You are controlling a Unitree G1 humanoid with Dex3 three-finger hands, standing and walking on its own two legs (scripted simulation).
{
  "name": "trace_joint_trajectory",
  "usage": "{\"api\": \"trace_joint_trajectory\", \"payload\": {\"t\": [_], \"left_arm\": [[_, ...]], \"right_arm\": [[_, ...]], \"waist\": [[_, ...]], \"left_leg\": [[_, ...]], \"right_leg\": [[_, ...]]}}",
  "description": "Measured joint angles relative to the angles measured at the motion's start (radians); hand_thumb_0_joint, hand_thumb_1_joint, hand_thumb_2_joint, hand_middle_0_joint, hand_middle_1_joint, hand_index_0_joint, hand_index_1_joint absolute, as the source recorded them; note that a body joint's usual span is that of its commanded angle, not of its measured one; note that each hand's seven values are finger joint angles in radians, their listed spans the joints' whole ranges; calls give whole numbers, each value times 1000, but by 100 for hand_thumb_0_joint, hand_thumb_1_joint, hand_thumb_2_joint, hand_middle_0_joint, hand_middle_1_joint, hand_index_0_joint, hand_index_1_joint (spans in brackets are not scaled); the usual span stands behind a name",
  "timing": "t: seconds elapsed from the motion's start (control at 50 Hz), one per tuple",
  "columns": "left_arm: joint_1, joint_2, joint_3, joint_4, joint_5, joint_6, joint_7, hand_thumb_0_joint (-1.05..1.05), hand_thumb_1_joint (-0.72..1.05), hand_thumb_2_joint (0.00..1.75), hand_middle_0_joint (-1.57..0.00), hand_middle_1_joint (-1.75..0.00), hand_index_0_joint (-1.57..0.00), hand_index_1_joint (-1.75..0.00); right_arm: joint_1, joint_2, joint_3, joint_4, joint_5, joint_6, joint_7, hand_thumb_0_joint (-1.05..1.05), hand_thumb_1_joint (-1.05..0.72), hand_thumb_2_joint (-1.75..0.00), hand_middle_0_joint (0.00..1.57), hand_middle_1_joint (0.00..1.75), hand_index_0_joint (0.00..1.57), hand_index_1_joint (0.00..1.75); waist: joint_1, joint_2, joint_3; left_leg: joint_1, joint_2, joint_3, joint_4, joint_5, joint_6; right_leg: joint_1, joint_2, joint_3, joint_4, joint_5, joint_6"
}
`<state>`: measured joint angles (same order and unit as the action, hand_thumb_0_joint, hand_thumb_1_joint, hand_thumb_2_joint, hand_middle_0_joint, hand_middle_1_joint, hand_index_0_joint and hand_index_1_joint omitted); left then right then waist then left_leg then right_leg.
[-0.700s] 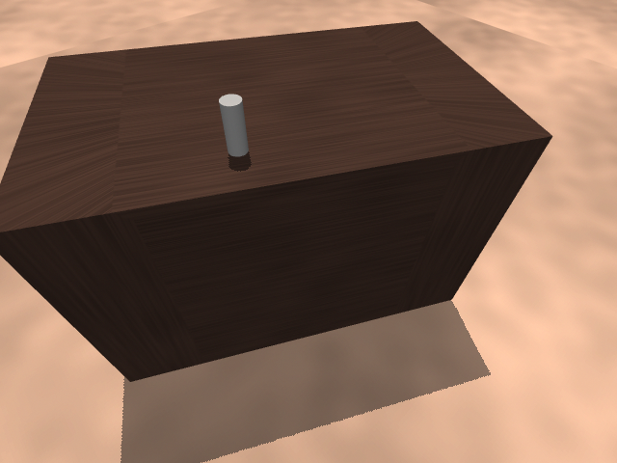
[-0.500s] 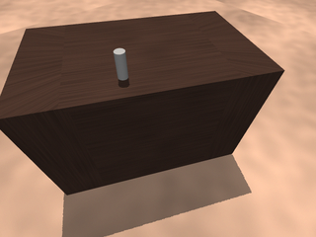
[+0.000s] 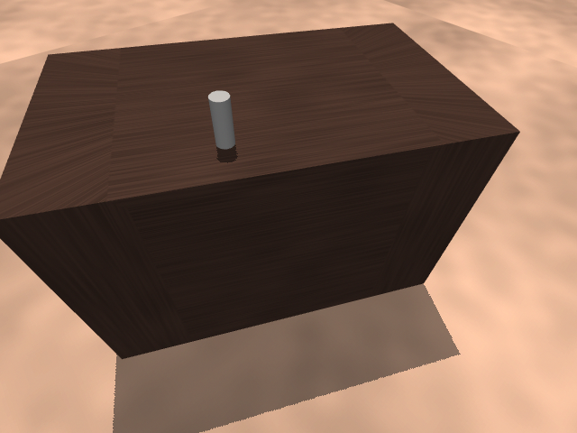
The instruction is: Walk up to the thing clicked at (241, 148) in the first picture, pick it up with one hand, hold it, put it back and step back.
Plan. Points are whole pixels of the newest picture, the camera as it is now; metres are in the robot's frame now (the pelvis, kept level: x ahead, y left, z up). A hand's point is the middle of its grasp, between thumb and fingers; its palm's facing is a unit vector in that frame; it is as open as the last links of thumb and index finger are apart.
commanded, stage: stand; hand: left
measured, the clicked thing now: (222, 121) +0.71 +0.14 +0.03
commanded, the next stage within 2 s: walk up in 0.42 s
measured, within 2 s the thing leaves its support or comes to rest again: neither
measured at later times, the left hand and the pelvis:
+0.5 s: hand out of the picture +0.07 +0.26 -0.16, palm faces +0.00 -0.94 -0.33, open 7.4 cm; pelvis +0.00 -0.01 +0.00, yaw +1 degrees
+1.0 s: hand out of the picture +0.13 +0.16 -0.16, palm faces +0.15 -0.94 -0.32, open 7.4 cm; pelvis +0.13 -0.11 -0.01, yaw +8 degrees
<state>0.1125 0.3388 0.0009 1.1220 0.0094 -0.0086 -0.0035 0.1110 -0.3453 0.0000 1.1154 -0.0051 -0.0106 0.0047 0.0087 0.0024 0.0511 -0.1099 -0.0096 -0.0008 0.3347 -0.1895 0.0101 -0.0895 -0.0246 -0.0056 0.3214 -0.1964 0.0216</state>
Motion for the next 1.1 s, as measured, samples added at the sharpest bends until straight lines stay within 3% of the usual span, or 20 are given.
{"api": "trace_joint_trajectory", "payload": {"t": [0.42,0.48,0.56,0.66,0.72,0.74,0.76,0.78,0.82,0.86,0.92,1.0,1.06,1.1], "left_arm": [[9,3,2,1,1,2,-1,1,90,90,-20,-30,-21,-30],[23,21,42,-42,29,22,-35,1,90,90,-20,-30,-21,-30],[36,69,85,-106,39,40,-62,1,90,90,-20,-30,-21,-30],[64,104,113,-156,40,44,-92,1,90,90,-20,-30,-20,-30],[80,111,122,-181,36,36,-97,1,90,90,-20,-30,-20,-30],[86,109,125,-190,35,26,-95,1,90,90,-20,-30,-20,-30],[90,101,128,-201,38,14,-90,1,90,90,-20,-30,-20,-30],[97,93,127,-215,42,3,-84,1,90,90,-20,-30,-20,-30],[114,73,117,-234,37,1,-80,1,90,90,-20,-30,-20,-30],[136,50,103,-243,29,2,-77,1,90,90,-20,-30,-21,-30],[172,32,87,-252,25,-1,-75,1,90,90,-20,-30,-21,-30],[211,44,82,-275,26,-5,-73,1,90,90,-21,-30,-21,-30],[230,62,79,-296,23,3,-76,1,90,90,-21,-30,-21,-30],[240,71,78,-307,22,12,-74,1,90,90,-21,-30,-21,-30]], "right_arm": [[7,-1,4,1,0,1,0,1,-90,-90,20,30,21,30],[54,6,-28,-39,-9,-25,8,1,-90,-90,20,30,21,30],[146,5,-56,-81,-19,-55,1,0,-90,-90,20,30,21,30],[230,-36,-78,-118,-34,-52,1,1,-90,-90,20,30,21,30],[259,-68,-88,-138,-37,-42,3,1,-90,-90,20,30,21,30],[266,-80,-90,-144,-37,-36,1,1,-90,-90,20,30,21,30],[269,-91,-92,-146,-37,-28,-5,1,-90,-90,20,30,21,30],[267,-96,-91,-145,-31,-19,-12,1,-90,-90,20,30,21,30],[255,-98,-87,-144,-21,-10,-20,1,-90,-90,20,30,21,30],[241,-103,-82,-155,-9,-21,-12,1,-90,-90,20,30,21,30],[229,-98,-76,-189,-3,-39,6,1,-91,-90,20,30,21,30],[215,-75,-69,-234,-5,-49,26,1,-91,-90,20,30,21,30],[212,-65,-68,-261,-7,-65,24,1,-90,-90,20,30,21,30],[211,-67,-72,-281,-13,-86,12,1,-90,-90,20,30,21,30]], "waist": [[-1,-1,-1],[-3,-17,-9],[-6,-57,-3],[-16,-61,18],[-20,-43,25],[-18,-26,28],[-18,0,34],[-16,15,35],[-2,20,32],[10,29,30],[24,27,21],[41,-7,21],[48,-37,25],[44,-63,32]], "left_leg": [[-2,-3,-3,-4,3,2],[-26,-10,-13,35,-27,18],[-34,-20,-32,57,-48,21],[-11,7,-52,98,-99,-12],[-15,37,-68,176,-167,-37],[-30,55,-80,237,-210,-29],[-65,73,-104,343,-249,-3],[-115,67,-121,475,-289,13],[-212,37,-98,691,-304,26],[-283,33,-52,773,-257,29],[-339,40,-2,711,-216,19],[-344,57,30,507,-186,11],[-289,50,50,326,-94,15],[-260,27,64,292,-19,22]], "right_leg": [[-1,-3,-3,-3,1,2],[-82,-2,1,188,-176,-27],[-244,-17,44,494,-227,-44],[-316,-62,70,446,-215,-33],[-285,-67,47,336,-145,-36],[-267,-54,29,312,-77,-22],[-260,-34,3,330,-51,-10],[-257,-25,-18,356,-72,-6],[-230,-21,-38,357,-104,-19],[-183,-12,-56,305,-102,-34],[-122,2,-77,228,-91,-52],[-74,14,-101,196,-116,-61],[-66,8,-116,254,-182,-54],[-101,-17,-107,388,-254,-62]]}}
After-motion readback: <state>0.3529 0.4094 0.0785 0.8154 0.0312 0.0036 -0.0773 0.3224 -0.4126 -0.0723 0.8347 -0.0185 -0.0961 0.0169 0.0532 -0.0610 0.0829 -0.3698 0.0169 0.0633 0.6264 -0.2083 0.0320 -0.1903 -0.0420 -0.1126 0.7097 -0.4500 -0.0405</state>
